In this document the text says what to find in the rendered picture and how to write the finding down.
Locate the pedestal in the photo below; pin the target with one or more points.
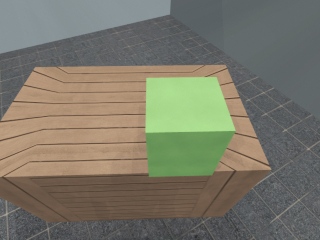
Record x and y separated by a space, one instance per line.
73 148

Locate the carton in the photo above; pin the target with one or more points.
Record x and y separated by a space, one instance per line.
188 126

